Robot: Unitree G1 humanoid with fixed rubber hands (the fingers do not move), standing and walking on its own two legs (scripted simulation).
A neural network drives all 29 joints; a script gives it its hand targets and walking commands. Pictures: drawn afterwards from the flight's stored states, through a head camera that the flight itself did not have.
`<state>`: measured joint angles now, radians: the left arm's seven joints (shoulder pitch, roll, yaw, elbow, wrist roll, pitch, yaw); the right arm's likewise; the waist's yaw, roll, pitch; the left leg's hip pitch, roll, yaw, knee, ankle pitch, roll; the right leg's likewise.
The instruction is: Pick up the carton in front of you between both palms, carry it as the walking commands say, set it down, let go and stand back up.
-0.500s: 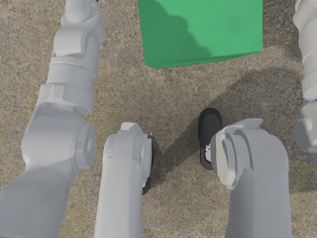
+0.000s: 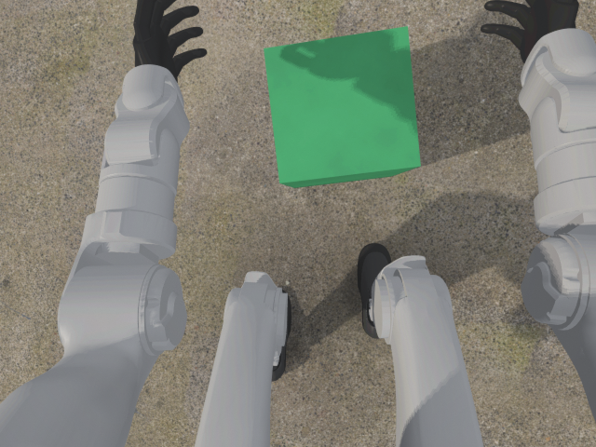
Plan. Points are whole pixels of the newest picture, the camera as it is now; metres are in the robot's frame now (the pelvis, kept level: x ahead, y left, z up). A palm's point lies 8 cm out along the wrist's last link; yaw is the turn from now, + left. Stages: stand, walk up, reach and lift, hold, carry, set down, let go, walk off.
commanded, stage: set down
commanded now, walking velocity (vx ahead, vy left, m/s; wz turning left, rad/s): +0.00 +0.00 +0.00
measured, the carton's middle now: (339, 124) +0.52 -0.07 -0.39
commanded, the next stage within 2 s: let go in 0.34 s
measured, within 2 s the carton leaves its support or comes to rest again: neither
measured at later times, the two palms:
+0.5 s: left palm (58, 16) +0.53 +0.14 +0.04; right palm out of the picture +0.51 -0.27 +0.03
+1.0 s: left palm out of the picture +0.37 +0.20 +0.15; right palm out of the picture +0.34 -0.25 +0.14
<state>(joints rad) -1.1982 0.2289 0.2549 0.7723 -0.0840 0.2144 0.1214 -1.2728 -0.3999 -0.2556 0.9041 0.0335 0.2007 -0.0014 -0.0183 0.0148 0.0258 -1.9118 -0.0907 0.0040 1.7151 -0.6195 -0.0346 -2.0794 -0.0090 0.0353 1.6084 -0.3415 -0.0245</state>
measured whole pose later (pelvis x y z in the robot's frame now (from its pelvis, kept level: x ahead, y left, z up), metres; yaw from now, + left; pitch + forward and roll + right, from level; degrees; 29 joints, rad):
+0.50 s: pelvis +0.03 -0.01 +0.13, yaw -2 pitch +45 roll +4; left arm -0.98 0.19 0.30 0.77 0.04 0.16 0.02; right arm -1.05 -0.30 -0.31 0.85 -0.12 0.18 0.04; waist 0.00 0.01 -0.08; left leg -1.49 -0.06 -0.03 1.15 -0.44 -0.03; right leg -1.63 0.01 0.02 1.06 -0.21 -0.03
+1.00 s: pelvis +0.09 +0.00 +0.23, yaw -5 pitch +23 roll +1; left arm -0.13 0.17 0.13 0.58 0.02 0.00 -0.05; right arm -0.14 -0.20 -0.13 0.56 -0.04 0.02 0.04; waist 0.00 0.03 -0.07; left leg -0.71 -0.04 -0.06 0.68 -0.37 -0.01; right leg -0.85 0.01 0.01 0.63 -0.18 -0.01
